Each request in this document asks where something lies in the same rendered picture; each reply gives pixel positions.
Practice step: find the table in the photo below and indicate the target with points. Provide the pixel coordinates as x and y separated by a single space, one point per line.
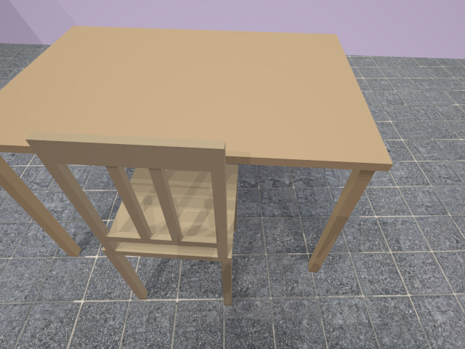
276 99

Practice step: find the chair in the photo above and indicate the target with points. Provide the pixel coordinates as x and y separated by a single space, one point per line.
181 202

